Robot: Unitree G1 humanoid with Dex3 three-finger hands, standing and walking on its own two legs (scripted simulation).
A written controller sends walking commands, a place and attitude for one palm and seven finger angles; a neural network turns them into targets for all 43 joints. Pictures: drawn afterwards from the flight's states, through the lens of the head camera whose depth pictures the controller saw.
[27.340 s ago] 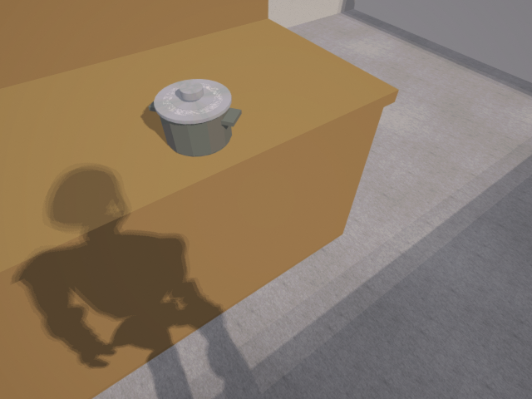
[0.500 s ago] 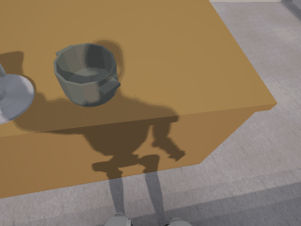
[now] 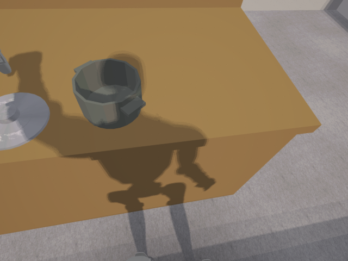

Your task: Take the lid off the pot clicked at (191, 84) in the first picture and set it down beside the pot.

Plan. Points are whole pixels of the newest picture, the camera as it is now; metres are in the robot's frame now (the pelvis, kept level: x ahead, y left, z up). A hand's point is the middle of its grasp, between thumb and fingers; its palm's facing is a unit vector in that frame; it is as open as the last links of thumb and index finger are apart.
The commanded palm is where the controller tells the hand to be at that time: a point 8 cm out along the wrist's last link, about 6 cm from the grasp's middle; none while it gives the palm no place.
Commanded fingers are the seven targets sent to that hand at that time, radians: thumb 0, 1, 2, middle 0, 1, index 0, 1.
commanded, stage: raise the empty hand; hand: left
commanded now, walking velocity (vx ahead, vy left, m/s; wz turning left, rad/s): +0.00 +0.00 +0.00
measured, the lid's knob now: (6, 113) +0.45 +0.38 +0.05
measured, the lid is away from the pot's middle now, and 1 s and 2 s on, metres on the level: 0.24 0.24 0.24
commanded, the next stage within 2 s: draw the hand back to the body in 0.74 s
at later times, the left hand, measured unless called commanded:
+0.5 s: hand out of the picture +0.45 +0.38 +0.19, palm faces -0.29 -0.15 -0.94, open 11.0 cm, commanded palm +0.45 +0.38 +0.26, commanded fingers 0.00 -0.04 0.70 -0.37 -0.82 -0.37 -0.82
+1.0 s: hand out of the picture +0.44 +0.38 +0.21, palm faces -0.27 -0.14 -0.95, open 11.0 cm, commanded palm +0.42 +0.37 +0.27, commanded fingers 0.00 -0.04 0.70 -0.37 -0.82 -0.37 -0.82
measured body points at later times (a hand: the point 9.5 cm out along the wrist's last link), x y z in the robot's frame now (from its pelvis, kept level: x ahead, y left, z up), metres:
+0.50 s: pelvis +0.01 +0.00 +0.01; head +0.07 +0.03 +0.45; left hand +0.46 +0.39 +0.24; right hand +0.06 -0.27 -0.11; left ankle +0.03 +0.06 -0.71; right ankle +0.00 -0.17 -0.71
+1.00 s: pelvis +0.00 +0.00 +0.01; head +0.07 +0.01 +0.46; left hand +0.45 +0.38 +0.26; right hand +0.05 -0.28 -0.10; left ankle +0.03 +0.06 -0.71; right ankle +0.00 -0.17 -0.71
